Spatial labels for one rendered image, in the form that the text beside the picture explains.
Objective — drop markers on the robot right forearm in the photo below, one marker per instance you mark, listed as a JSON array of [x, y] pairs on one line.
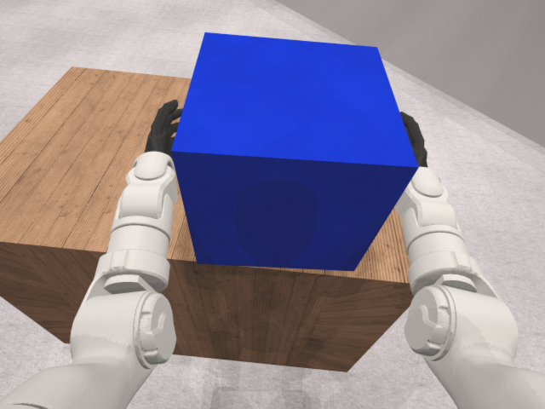
[[433, 239]]

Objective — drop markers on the right robot hand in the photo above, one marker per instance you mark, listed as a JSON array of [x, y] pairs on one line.
[[416, 139]]

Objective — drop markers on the pedestal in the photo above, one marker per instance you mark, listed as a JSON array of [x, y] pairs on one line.
[[63, 169]]

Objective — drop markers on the carton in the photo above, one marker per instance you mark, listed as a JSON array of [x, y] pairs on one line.
[[289, 153]]

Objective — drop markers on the left robot hand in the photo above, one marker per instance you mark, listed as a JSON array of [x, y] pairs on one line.
[[159, 138]]

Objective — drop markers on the robot left forearm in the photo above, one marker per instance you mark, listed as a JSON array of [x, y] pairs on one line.
[[136, 258]]

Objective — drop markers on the robot right upper arm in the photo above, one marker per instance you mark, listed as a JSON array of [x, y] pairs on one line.
[[469, 341]]

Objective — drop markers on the robot left upper arm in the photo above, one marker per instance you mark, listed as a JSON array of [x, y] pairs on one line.
[[117, 341]]

